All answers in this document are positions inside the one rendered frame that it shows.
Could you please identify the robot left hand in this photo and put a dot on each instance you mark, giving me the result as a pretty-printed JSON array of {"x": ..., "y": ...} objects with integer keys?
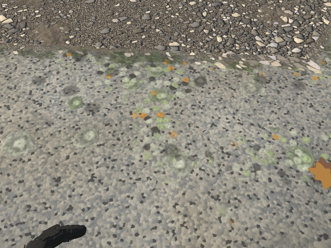
[{"x": 55, "y": 235}]

